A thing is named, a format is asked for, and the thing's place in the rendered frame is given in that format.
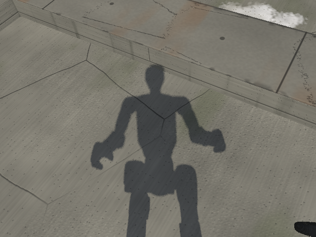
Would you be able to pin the right robot hand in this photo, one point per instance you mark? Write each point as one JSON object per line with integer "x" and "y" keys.
{"x": 306, "y": 228}

